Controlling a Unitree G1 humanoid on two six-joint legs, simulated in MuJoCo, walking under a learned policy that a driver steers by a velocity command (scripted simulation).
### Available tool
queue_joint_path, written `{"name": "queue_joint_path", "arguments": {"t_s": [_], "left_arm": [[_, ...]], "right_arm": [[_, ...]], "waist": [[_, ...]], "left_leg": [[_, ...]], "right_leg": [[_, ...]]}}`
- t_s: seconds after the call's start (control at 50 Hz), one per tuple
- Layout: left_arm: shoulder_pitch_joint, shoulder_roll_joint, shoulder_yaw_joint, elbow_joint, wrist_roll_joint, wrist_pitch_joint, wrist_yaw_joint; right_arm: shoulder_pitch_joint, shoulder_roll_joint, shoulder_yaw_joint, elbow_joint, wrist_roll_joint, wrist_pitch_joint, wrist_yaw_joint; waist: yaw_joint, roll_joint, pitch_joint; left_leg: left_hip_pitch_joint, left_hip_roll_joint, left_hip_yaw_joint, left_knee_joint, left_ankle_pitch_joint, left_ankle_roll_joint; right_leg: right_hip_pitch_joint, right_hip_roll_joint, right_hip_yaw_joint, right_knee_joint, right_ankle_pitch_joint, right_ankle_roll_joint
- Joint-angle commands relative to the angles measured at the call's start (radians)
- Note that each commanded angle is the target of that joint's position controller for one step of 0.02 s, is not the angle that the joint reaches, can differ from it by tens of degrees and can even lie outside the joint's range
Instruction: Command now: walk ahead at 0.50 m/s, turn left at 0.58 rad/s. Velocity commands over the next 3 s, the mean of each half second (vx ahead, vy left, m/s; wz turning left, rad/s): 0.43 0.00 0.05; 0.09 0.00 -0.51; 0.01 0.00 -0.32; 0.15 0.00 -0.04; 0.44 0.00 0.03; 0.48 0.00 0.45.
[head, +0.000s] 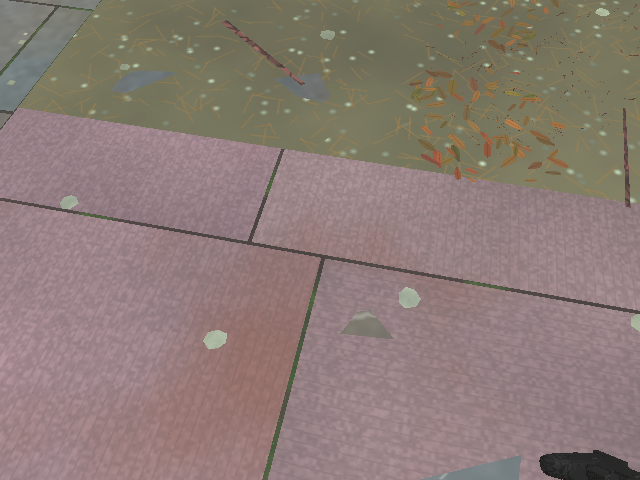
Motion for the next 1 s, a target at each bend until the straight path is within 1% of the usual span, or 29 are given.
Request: {"name": "queue_joint_path", "arguments": {"t_s": [0.02, 0.04, 0.06, 0.08, 0.1, 0.12, 0.14, 0.16, 0.2, 0.3, 0.34, 0.4, 0.44, 0.46, 0.48, 0.5, 0.52, 0.54, 0.56, 0.58, 0.6, 0.62, 0.64, 0.66, 0.7, 0.82, 0.86, 0.92, 1.0], "left_arm": [[-0.066, 0.136, 0.027, -0.178, 0.000, -0.020, -0.013], [-0.161, 0.138, 0.026, -0.203, -0.002, -0.028, -0.018], [-0.157, 0.120, 0.015, -0.198, -0.008, -0.040, -0.017], [-0.142, 0.117, 0.016, -0.183, 0.000, -0.038, -0.015], [-0.101, 0.112, 0.013, -0.168, 0.015, -0.020, -0.017], [-0.058, 0.102, 0.010, -0.147, 0.023, 0.000, -0.022], [-0.044, 0.091, 0.009, -0.137, 0.026, 0.014, -0.028], [-0.046, 0.080, 0.007, -0.132, 0.024, 0.022, -0.034], [-0.112, 0.072, 0.006, -0.144, 0.016, 0.029, -0.042], [-0.273, 0.070, 0.005, -0.176, 0.002, 0.028, -0.051], [-0.310, 0.053, -0.002, -0.183, 0.001, 0.021, -0.054], [-0.347, 0.039, -0.010, -0.193, 0.008, 0.012, -0.060], [-0.300, 0.060, -0.003, -0.185, 0.015, 0.009, -0.060], [-0.237, 0.075, 0.003, -0.169, 0.017, 0.006, -0.056], [-0.130, 0.097, 0.013, -0.139, 0.018, 0.000, -0.051], [-0.018, 0.113, 0.023, -0.107, 0.028, -0.013, -0.043], [0.071, 0.199, 0.046, -0.099, 0.035, -0.018, -0.033], [0.025, 0.285, 0.070, -0.123, 0.007, -0.007, -0.028], [0.019, 0.252, 0.075, -0.134, -0.048, 0.003, -0.031], [-0.063, 0.198, 0.063, -0.152, -0.046, 0.013, -0.023], [-0.122, 0.133, 0.043, -0.155, -0.039, 0.028, -0.017], [-0.140, 0.112, 0.036, -0.153, -0.037, 0.035, -0.012], [-0.151, 0.111, 0.035, -0.152, -0.029, 0.041, -0.010], [-0.148, 0.127, 0.039, -0.151, -0.020, 0.041, -0.015], [-0.151, 0.164, 0.052, -0.155, -0.011, 0.039, -0.021], [-0.131, 0.184, 0.069, -0.171, -0.010, 0.068, -0.013], [-0.117, 0.186, 0.073, -0.172, -0.007, 0.076, -0.011], [-0.106, 0.189, 0.079, -0.174, -0.001, 0.081, -0.010], [-0.125, 0.195, 0.084, -0.181, 0.005, 0.087, -0.017]], "right_arm": [[0.381, -0.312, -0.103, 0.011, 0.030, 0.006, -0.036], [0.356, -0.285, -0.098, 0.031, 0.037, 0.011, -0.046], [0.316, -0.226, -0.082, 0.041, 0.044, 0.007, -0.053], [0.272, -0.184, -0.070, 0.041, 0.043, 0.001, -0.056], [0.232, -0.143, -0.055, 0.038, 0.046, -0.007, -0.058], [0.215, -0.115, -0.042, 0.035, 0.045, -0.019, -0.054], [0.232, -0.105, -0.036, 0.045, 0.046, -0.034, -0.050], [0.253, -0.110, -0.036, 0.063, 0.048, -0.044, -0.047], [0.292, -0.134, -0.040, 0.086, 0.045, -0.056, -0.044], [0.354, -0.132, -0.031, 0.118, 0.040, -0.066, -0.045], [0.358, -0.122, -0.024, 0.130, 0.035, -0.069, -0.053], [0.369, -0.117, -0.015, 0.151, 0.034, -0.064, -0.070], [0.353, -0.138, -0.017, 0.157, 0.035, -0.059, -0.084], [0.339, -0.155, -0.022, 0.156, 0.034, -0.055, -0.093], [0.322, -0.171, -0.027, 0.153, 0.032, -0.050, -0.098], [0.291, -0.184, -0.029, 0.142, 0.042, -0.046, -0.100], [0.293, -0.156, -0.021, 0.102, 0.048, -0.053, -0.100], [0.428, -0.063, -0.005, 0.074, 0.070, -0.050, -0.094], [0.409, -0.116, -0.007, 0.094, 0.029, -0.036, -0.092], [0.330, -0.120, -0.007, 0.078, 0.032, -0.032, -0.089], [0.283, -0.121, -0.007, 0.070, 0.025, -0.030, -0.087], [0.248, -0.122, -0.008, 0.051, 0.015, -0.014, -0.085], [0.272, -0.113, -0.006, 0.056, 0.010, 0.010, -0.082], [0.290, -0.101, -0.004, 0.058, 0.009, 0.029, -0.082], [0.302, -0.088, -0.001, 0.053, 0.015, 0.043, -0.082], [0.169, -0.107, -0.011, 0.008, 0.019, 0.062, -0.091], [0.134, -0.109, -0.012, -0.003, 0.023, 0.061, -0.094], [0.110, -0.108, -0.010, -0.013, 0.031, 0.052, -0.099], [0.127, -0.114, -0.006, -0.021, 0.050, 0.032, -0.105]], "waist": [[-0.181, 0.159, -0.402], [-0.176, 0.064, -0.265], [-0.134, 0.017, -0.152], [-0.084, -0.019, -0.094], [-0.042, -0.014, -0.086], [-0.021, 0.000, -0.104], [-0.016, 0.006, -0.111], [-0.014, 0.010, -0.103], [-0.035, 0.027, -0.063], [-0.093, 0.045, -0.004], [-0.099, 0.037, 0.024], [-0.110, 0.049, 0.021], [-0.086, 0.077, -0.016], [-0.062, 0.093, -0.048], [-0.020, 0.092, -0.096], [0.043, 0.063, -0.146], [0.072, -0.044, -0.246], [-0.041, -0.268, -0.399], [0.001, -0.085, -0.471], [-0.010, -0.042, -0.325], [-0.039, 0.018, -0.185], [-0.058, 0.018, -0.121], [-0.078, 0.001, -0.105], [-0.086, -0.013, -0.114], [-0.093, -0.033, -0.143], [-0.038, -0.097, -0.128], [-0.021, -0.107, -0.113], [-0.008, -0.120, -0.105], [-0.017, -0.136, -0.117]], "left_leg": [[0.845, 0.398, -0.899, -0.290, -0.093, 0.270], [0.777, 0.365, -0.720, -0.304, 0.007, 0.240], [0.625, 0.333, -0.597, -0.309, 0.132, 0.208], [0.507, 0.272, -0.508, -0.321, 0.228, 0.164], [0.427, 0.235, -0.431, -0.337, 0.302, 0.140], [0.382, 0.219, -0.379, -0.355, 0.346, 0.128], [0.361, 0.209, -0.349, -0.371, 0.396, 0.125], [0.347, 0.198, -0.314, -0.392, 0.411, 0.117], [0.348, 0.190, -0.271, -0.435, 0.386, 0.091], [0.452, 0.192, -0.182, -0.479, 0.351, 0.024], [0.468, 0.196, -0.116, -0.457, 0.517, 0.007], [0.499, 0.199, -0.047, -0.393, 0.698, -0.023], [0.553, 0.207, -0.034, -0.278, 0.894, -0.046], [0.571, 0.211, -0.033, -0.187, 0.992, -0.056], [0.569, 0.209, -0.032, -0.044, 1.001, -0.063], [0.509, 0.179, -0.005, 0.158, 0.851, -0.077], [0.305, 0.099, 0.035, 0.489, 0.389, -0.105], [-0.016, -0.095, -0.031, 0.852, -0.475, -0.154], [-0.058, -0.025, -0.174, 0.881, -0.389, -0.154], [-0.096, 0.019, -0.182, 0.856, -0.325, -0.160], [-0.101, 0.055, -0.170, 0.762, -0.297, -0.163], [-0.087, 0.077, -0.172, 0.680, -0.285, -0.172], [-0.033, 0.077, -0.161, 0.631, -0.271, -0.181], [0.004, 0.065, -0.148, 0.602, -0.255, -0.187], [0.020, 0.059, -0.140, 0.549, -0.227, -0.196], [-0.071, 0.071, -0.170, 0.387, -0.166, -0.215], [-0.090, 0.066, -0.184, 0.334, -0.173, -0.215], [-0.067, 0.045, -0.194, 0.251, -0.208, -0.202], [0.047, -0.004, -0.195, 0.119, -0.265, -0.170]], "right_leg": [[-0.711, 0.121, 0.238, 0.782, -0.065, 0.000], [-0.803, 0.053, 0.311, 0.770, 0.043, -0.011], [-0.769, 0.015, 0.303, 0.676, 0.124, -0.013], [-0.702, -0.012, 0.305, 0.586, 0.143, -0.010], [-0.628, -0.027, 0.305, 0.535, 0.145, -0.003], [-0.566, -0.032, 0.299, 0.503, 0.148, 0.001], [-0.539, -0.027, 0.283, 0.479, 0.155, 0.004], [-0.537, -0.027, 0.272, 0.445, 0.184, 0.004], [-0.587, -0.035, 0.263, 0.378, 0.273, -0.001], [-0.694, -0.014, 0.277, 0.190, 0.453, -0.026], [-0.667, 0.023, 0.269, 0.094, 0.486, -0.037], [-0.577, 0.074, 0.203, -0.024, 0.501, -0.059], [-0.507, 0.125, 0.173, -0.064, 0.422, -0.085], [-0.450, 0.157, 0.162, -0.080, 0.373, -0.104], [-0.357, 0.181, 0.172, -0.126, 0.362, -0.126], [-0.216, 0.175, 0.201, -0.251, 0.497, -0.151], [0.015, -0.024, 0.407, -0.199, 0.915, -0.222], [0.293, -0.323, 0.829, -0.138, 1.572, -0.443], [0.264, -0.292, 0.796, -0.185, 1.492, -0.474], [0.132, -0.244, 0.708, -0.235, 1.253, -0.443], [-0.028, -0.177, 0.640, -0.296, 1.071, -0.383], [-0.119, -0.122, 0.603, -0.330, 0.983, -0.341], [-0.198, -0.086, 0.566, -0.354, 0.934, -0.318], [-0.241, -0.066, 0.548, -0.360, 0.924, -0.305], [-0.267, -0.039, 0.535, -0.362, 0.881, -0.292], [-0.239, -0.006, 0.655, -0.405, 0.369, -0.237], [-0.212, -0.007, 0.705, -0.410, 0.265, -0.233], [-0.182, -0.008, 0.757, -0.386, 0.277, -0.232], [-0.173, -0.005, 0.816, -0.336, 0.451, -0.226]]}}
